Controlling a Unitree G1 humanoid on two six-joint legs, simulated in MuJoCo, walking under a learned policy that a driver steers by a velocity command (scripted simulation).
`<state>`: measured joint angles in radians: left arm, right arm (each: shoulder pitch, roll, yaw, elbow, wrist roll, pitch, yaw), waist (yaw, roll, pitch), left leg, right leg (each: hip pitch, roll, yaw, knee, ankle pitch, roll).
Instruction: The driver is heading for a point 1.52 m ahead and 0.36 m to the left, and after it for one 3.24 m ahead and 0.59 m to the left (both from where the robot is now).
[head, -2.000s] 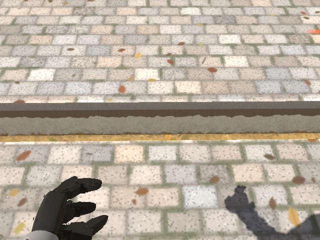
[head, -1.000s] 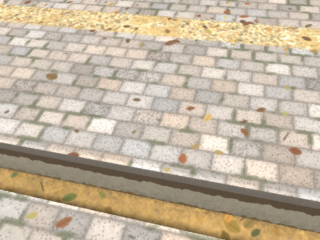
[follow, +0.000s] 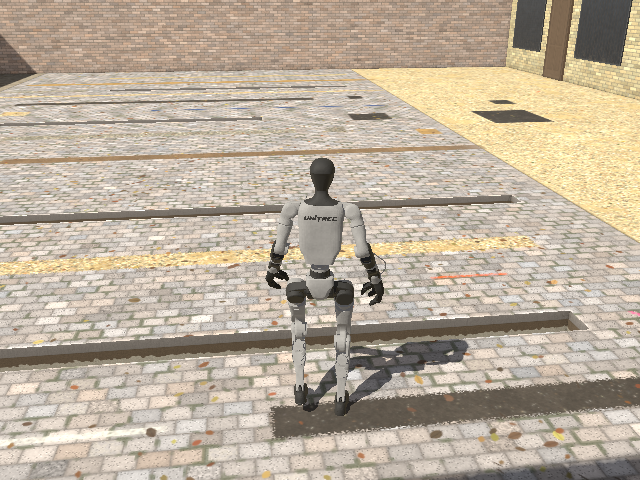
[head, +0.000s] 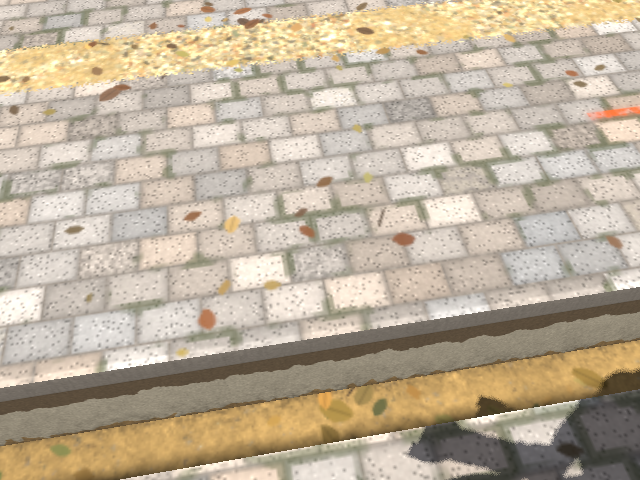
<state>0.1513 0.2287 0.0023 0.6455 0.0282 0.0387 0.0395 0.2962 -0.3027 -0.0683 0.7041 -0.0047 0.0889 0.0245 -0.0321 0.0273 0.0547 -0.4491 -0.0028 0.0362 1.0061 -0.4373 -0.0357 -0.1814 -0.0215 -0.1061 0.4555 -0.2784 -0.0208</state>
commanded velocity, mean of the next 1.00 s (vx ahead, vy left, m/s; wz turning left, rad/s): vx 0.00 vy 0.00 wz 0.53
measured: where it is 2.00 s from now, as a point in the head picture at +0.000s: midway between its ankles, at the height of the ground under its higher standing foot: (316, 390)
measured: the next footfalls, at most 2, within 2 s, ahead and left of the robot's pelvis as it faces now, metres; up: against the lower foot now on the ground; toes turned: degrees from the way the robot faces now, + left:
left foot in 0.14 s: +0.02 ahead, +0.11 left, +0.00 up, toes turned +12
right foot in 0.72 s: +0.13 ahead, -0.02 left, +0.00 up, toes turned +44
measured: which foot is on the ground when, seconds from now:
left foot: up 0.00-0.12, down 0.14-0.72, up 0.74-1.00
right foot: down 0.00-0.14, up 0.16-0.70, down 0.72-1.00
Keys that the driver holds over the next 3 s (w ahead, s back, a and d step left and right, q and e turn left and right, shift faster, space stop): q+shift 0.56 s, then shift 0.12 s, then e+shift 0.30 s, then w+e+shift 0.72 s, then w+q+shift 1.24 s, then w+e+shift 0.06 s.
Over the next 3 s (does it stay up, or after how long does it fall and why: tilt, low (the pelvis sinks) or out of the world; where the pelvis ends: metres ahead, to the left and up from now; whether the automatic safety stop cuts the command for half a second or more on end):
stays up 1.61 0.11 -0.05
